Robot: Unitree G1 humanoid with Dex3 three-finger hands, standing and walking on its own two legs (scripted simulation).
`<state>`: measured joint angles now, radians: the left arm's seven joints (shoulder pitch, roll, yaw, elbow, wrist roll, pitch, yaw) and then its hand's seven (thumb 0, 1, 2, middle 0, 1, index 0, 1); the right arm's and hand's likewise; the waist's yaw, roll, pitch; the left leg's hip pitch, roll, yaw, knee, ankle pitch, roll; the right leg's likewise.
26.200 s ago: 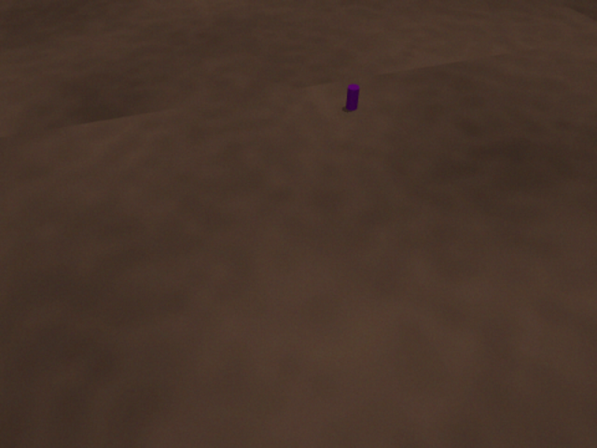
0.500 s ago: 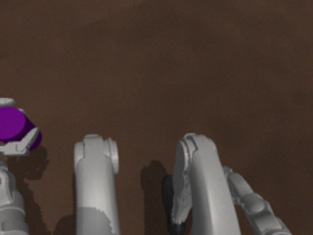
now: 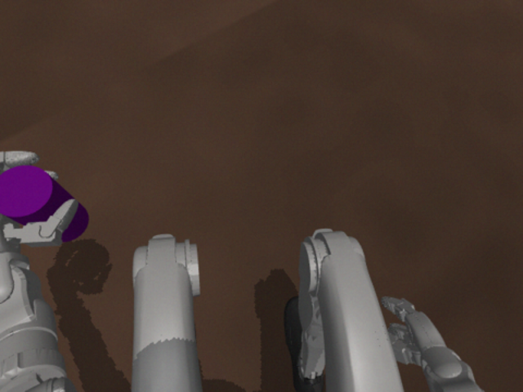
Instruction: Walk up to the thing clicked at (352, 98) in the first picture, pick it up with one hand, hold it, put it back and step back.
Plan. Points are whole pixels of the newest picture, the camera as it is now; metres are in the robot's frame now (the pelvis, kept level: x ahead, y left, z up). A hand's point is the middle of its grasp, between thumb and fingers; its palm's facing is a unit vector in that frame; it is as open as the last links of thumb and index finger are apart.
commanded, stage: settle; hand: left
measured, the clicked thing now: (46, 208) +0.37 +0.32 -0.08
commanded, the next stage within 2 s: lift in 0.50 s
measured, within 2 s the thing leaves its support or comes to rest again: neither
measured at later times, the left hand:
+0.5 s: hand (19, 196) +0.36 +0.32 -0.02, palm faces +0.40 -0.91 -0.06, open 9.6 cm
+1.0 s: hand (5, 190) +0.36 +0.31 +0.03, palm faces +0.37 -0.93 -0.07, open 9.6 cm
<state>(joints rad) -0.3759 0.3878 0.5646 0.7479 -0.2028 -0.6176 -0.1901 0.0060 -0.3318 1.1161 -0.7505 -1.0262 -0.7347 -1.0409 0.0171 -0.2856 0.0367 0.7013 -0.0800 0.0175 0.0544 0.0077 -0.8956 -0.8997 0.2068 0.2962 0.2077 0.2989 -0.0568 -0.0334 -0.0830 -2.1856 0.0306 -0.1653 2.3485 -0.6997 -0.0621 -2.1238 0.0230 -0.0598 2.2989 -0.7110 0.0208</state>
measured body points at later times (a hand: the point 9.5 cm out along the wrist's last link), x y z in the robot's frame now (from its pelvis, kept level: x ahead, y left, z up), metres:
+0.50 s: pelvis +0.00 +0.00 +0.02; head +0.19 +0.06 +0.42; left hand +0.34 +0.37 -0.01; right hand +0.17 -0.26 -0.11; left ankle +0.08 +0.14 -0.32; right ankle +0.09 -0.12 -0.32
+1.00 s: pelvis +0.00 +0.00 +0.05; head +0.19 +0.04 +0.46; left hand +0.33 +0.35 +0.04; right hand +0.18 -0.25 -0.07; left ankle +0.08 +0.14 -0.32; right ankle +0.09 -0.12 -0.32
